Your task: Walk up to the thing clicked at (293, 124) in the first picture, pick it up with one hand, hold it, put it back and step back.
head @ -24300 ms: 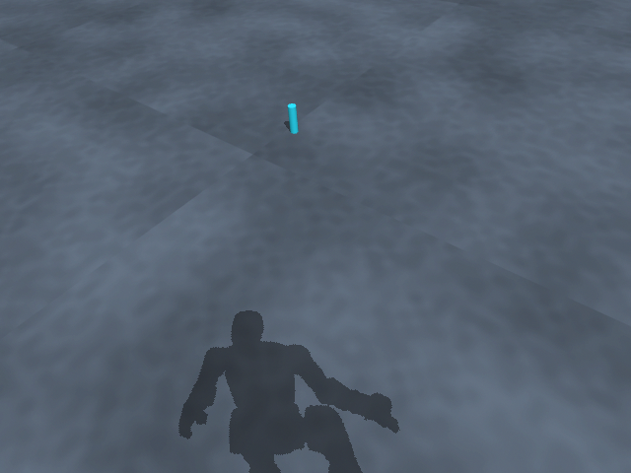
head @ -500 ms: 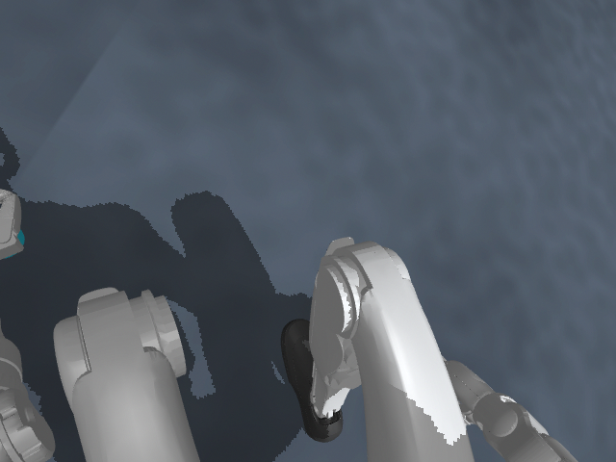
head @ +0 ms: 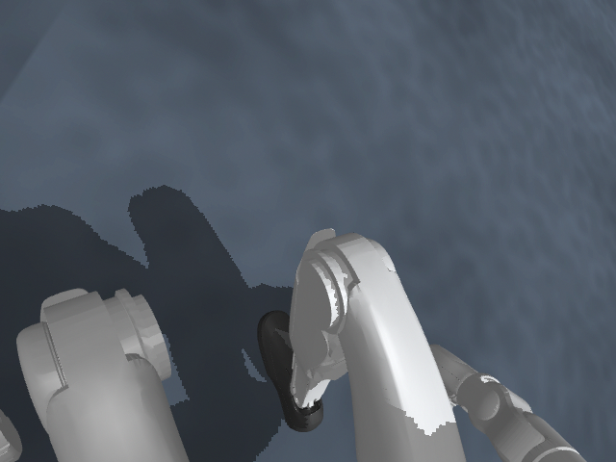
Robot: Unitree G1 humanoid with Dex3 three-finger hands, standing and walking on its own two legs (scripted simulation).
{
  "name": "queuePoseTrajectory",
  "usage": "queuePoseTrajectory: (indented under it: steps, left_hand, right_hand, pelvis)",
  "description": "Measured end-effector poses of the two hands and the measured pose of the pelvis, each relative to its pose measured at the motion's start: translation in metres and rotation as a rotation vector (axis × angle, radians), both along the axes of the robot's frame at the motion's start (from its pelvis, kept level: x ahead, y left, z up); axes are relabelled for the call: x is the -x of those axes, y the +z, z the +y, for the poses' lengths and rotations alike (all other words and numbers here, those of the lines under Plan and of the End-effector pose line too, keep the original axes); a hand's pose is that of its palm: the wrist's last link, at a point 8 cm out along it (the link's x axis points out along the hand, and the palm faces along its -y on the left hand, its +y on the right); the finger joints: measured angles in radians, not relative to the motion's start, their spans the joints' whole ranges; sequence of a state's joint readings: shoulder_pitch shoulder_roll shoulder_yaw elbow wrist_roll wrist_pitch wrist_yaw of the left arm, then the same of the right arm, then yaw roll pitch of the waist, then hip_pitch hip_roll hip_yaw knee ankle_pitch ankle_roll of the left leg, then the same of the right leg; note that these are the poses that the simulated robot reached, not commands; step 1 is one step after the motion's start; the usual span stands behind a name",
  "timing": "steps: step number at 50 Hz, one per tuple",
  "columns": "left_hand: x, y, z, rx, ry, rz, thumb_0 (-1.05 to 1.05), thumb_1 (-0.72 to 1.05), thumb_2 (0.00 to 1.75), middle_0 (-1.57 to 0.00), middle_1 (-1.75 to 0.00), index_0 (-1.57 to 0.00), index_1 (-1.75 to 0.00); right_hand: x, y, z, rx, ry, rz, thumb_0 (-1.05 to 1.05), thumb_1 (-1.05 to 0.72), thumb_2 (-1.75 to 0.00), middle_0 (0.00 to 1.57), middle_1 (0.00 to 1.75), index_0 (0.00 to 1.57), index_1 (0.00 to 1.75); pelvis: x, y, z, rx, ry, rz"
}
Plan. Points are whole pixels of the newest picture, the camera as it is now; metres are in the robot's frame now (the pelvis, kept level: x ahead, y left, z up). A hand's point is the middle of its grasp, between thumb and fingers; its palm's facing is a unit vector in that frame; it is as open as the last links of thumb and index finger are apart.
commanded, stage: lower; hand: left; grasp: from the side
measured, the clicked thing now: out of the picture +0.42 +0.31 -0.18
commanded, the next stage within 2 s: loosen in 0.44 s
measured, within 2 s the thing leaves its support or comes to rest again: rests again in 0.32 s
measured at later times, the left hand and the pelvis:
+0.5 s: hand out of the picture +0.42 +0.29 -0.18, palm faces +0.41 -0.91 -0.02, open 6.2 cm; pelvis +0.00 +0.01 +0.00, yaw -2 degrees
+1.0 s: hand out of the picture +0.43 +0.29 -0.18, palm faces +0.40 -0.91 +0.00, open 12.7 cm; pelvis -0.01 +0.01 +0.00, yaw -2 degrees
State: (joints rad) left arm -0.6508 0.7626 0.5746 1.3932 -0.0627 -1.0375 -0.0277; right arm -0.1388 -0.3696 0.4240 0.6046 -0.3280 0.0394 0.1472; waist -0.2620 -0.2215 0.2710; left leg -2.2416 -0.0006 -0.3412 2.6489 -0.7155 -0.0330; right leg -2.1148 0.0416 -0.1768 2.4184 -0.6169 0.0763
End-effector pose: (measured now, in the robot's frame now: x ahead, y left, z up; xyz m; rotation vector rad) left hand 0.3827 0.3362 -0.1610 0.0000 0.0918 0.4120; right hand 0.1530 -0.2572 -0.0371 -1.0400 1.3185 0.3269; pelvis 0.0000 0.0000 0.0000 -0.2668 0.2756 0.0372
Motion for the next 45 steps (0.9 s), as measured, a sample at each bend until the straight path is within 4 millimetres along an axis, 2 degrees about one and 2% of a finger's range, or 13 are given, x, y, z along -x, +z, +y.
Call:
queuePoseTrajectory:
  steps: [32, 39, 45]
  left_hand:
    - [0.000, -0.021, -0.003, 0.005, 0.008, -0.007, 0.02, 0.07, 1.07, -0.94, -1.03, -0.97, -1.05]
    - [-0.002, -0.017, -0.003, 0.003, 0.010, -0.038, 0.01, 0.07, 0.84, -0.91, -0.91, -0.94, -0.91]
    - [-0.006, -0.013, -0.002, 0.001, 0.003, -0.045, 0.00, -0.11, 0.55, -0.75, -0.66, -0.75, -0.66]
  right_hand:
    - [0.000, 0.012, 0.012, 0.050, 0.078, 0.015, -0.01, -0.89, -0.89, 0.20, 0.30, 0.20, 0.30]
    - [0.000, 0.014, 0.013, 0.054, 0.086, 0.009, -0.01, -0.90, -0.89, 0.20, 0.30, 0.20, 0.30]
    - [0.000, 0.016, 0.014, 0.050, 0.085, -0.001, -0.01, -0.91, -0.89, 0.21, 0.30, 0.20, 0.30]
  pelvis:
    - [0.004, -0.002, 0.007, 0.040, -0.023, -0.049]
    - [0.005, -0.002, 0.007, 0.044, -0.025, -0.056]
    - [0.006, -0.002, 0.008, 0.046, -0.028, -0.056]
